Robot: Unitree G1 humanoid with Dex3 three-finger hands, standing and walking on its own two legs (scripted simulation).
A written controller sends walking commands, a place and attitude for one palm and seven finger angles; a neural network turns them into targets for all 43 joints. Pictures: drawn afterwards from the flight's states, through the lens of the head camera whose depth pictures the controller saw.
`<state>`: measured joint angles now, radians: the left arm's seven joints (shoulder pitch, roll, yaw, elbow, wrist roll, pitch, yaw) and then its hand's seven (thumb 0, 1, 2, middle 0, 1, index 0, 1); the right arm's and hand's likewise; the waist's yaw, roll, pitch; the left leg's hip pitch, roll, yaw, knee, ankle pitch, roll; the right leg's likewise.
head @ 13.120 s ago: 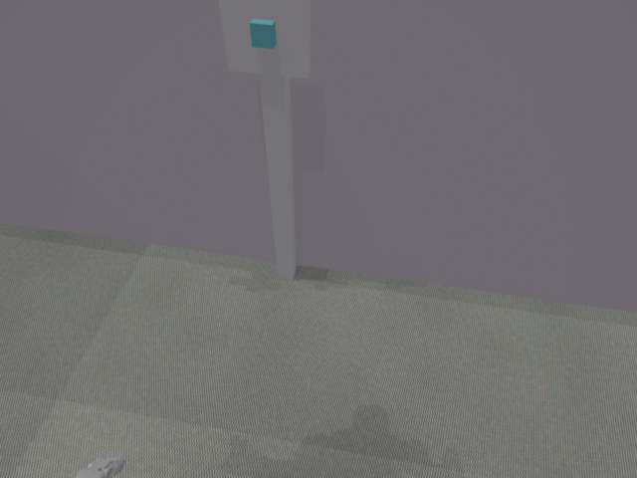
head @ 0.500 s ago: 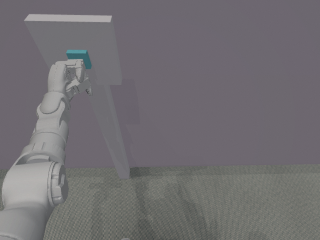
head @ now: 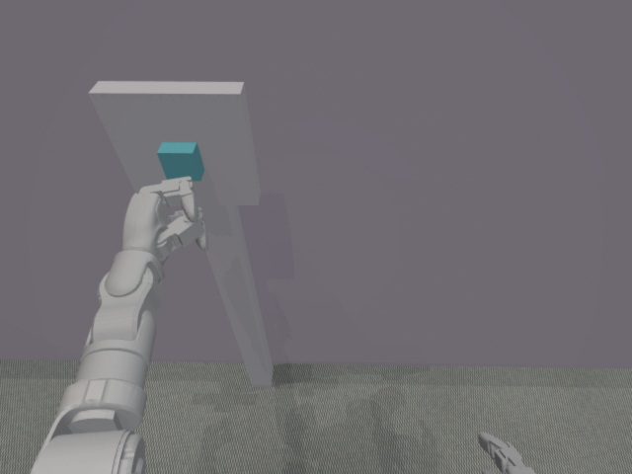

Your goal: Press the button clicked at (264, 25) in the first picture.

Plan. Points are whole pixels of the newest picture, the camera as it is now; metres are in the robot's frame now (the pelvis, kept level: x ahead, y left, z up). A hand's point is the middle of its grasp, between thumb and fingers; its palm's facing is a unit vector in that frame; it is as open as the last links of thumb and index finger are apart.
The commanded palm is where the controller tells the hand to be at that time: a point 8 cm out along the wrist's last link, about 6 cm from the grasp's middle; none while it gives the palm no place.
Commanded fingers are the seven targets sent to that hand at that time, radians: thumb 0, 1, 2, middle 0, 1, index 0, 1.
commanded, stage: pull the fist back off the button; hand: left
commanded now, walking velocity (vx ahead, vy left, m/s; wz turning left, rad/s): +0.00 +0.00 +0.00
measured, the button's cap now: (182, 160) +0.47 +0.20 +0.16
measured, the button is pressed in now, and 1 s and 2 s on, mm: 0 0 0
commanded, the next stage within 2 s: draw the hand back to the body in 0.32 s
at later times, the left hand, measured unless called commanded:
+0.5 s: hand (185, 250) +0.34 +0.17 +0.13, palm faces +0.03 -1.00 -0.02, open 3.1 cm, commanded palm +0.30 +0.22 +0.14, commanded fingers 0.00 0.90 0.90 -1.30 -1.50 -1.30 -1.50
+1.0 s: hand (125, 306) +0.25 +0.20 +0.15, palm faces +0.15 -0.98 -0.16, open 3.1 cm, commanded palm +0.21 +0.24 +0.16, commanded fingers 0.00 0.90 0.90 -1.30 -1.50 -1.30 -1.50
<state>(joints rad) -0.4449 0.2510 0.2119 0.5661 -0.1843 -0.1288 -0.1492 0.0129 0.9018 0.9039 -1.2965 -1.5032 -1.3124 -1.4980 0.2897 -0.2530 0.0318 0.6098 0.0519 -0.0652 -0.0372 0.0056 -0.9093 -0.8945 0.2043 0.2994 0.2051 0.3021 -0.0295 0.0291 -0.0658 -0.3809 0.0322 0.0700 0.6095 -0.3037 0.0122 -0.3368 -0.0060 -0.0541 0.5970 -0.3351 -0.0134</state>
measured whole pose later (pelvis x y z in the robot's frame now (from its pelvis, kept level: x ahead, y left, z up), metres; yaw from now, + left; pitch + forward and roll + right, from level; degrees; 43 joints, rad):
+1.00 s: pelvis -0.01 -0.01 +0.01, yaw +1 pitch -3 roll +0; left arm 0.10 0.30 0.21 -0.10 -0.19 0.04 -0.12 0.01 0.90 0.90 -1.30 -1.50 -1.30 -1.50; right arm 0.19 -0.25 0.05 0.60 0.04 -0.13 -0.09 0.01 -0.91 -0.89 0.20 0.30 0.20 0.30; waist 0.03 0.05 -0.03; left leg -0.20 0.03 0.04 0.50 -0.25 0.00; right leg -0.15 0.00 -0.08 0.48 -0.28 -0.03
